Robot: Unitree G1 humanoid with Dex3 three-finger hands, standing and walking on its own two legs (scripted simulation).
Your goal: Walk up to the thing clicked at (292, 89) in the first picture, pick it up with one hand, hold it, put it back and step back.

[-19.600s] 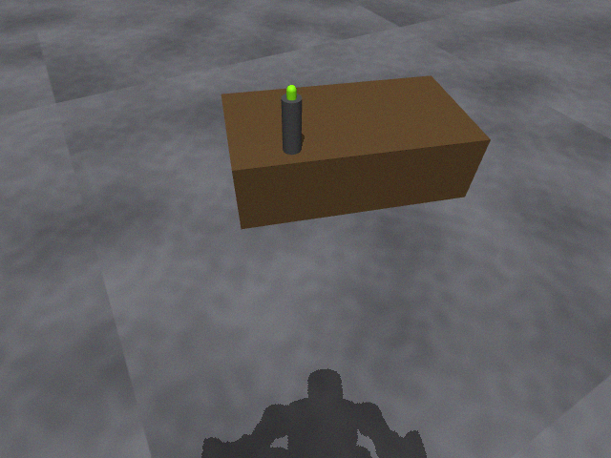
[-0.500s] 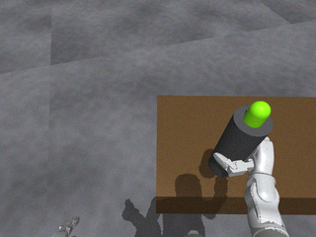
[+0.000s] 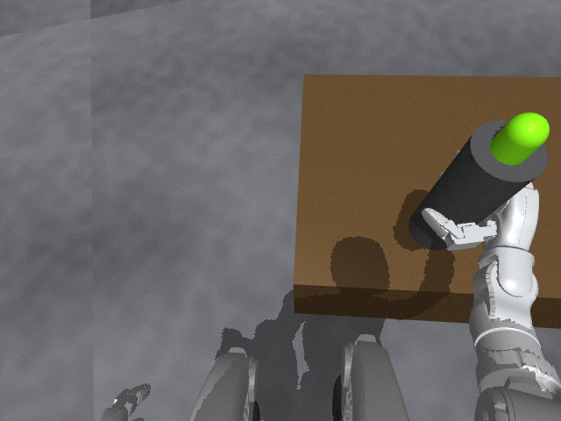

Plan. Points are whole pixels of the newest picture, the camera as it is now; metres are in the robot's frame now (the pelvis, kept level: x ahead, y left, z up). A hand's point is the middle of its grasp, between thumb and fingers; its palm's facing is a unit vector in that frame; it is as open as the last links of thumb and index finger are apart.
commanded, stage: crouch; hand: right
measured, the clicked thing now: (470, 189) +0.42 -0.23 +0.04
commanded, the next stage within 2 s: lower in 0.38 s
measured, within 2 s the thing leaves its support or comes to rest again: rests again in 1.30 s
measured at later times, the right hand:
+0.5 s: hand (451, 210) +0.44 -0.24 -0.06, palm faces +0.24 +0.97 +0.00, open 10.3 cm
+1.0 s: hand (434, 228) +0.44 -0.25 -0.14, palm faces +0.23 +0.97 +0.00, open 10.3 cm
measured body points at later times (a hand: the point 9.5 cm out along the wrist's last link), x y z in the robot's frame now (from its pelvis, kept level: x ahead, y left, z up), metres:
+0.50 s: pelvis -0.01 +0.00 -0.06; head +0.17 -0.03 +0.35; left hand +0.11 +0.27 -0.18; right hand +0.42 -0.29 -0.05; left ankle +0.02 +0.13 -0.57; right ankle +0.08 -0.13 -0.57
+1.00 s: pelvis -0.02 +0.00 -0.13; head +0.18 -0.03 +0.27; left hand +0.10 +0.27 -0.26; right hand +0.43 -0.30 -0.13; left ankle +0.02 +0.13 -0.57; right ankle +0.08 -0.13 -0.57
